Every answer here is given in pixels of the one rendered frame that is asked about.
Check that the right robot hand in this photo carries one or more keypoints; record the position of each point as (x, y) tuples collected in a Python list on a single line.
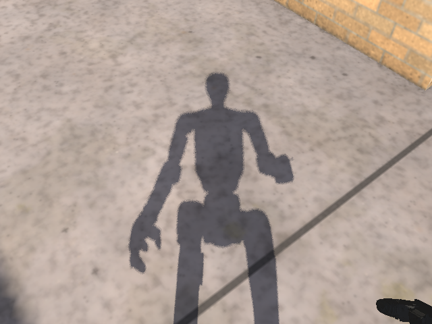
[(414, 312)]

